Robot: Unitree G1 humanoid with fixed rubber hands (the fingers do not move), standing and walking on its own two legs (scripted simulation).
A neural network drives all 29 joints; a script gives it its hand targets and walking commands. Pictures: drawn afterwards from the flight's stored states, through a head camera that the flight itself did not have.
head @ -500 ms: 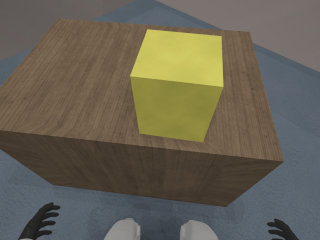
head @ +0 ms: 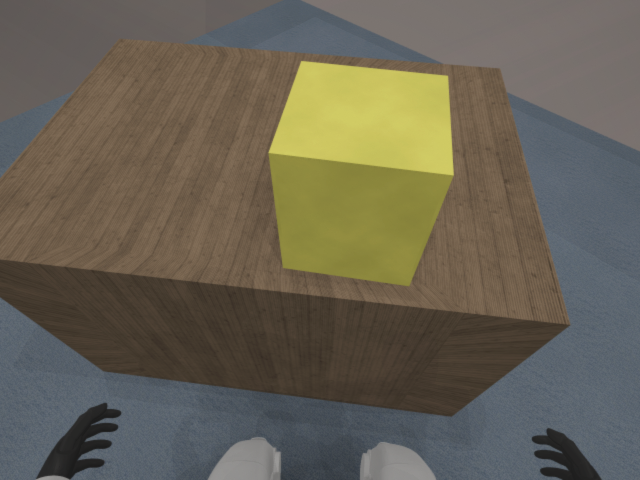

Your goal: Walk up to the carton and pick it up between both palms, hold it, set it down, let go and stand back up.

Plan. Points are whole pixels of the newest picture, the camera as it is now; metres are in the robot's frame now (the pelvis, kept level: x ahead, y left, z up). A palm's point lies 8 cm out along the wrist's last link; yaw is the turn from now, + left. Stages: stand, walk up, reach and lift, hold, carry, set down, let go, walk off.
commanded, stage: walk up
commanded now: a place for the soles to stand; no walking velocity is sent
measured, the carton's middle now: (358, 180) +0.51 -0.05 +0.04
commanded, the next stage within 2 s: reach and lift in 0.04 s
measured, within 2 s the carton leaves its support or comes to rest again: neither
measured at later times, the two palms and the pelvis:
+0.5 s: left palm (95, 446) +0.15 +0.26 -0.03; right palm out of the picture +0.12 -0.31 -0.05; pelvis -0.03 -0.03 +0.02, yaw -1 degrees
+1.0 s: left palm (118, 395) +0.20 +0.23 +0.01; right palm (558, 451) +0.15 -0.25 +0.01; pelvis -0.02 +0.00 +0.04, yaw -2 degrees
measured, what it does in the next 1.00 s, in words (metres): stands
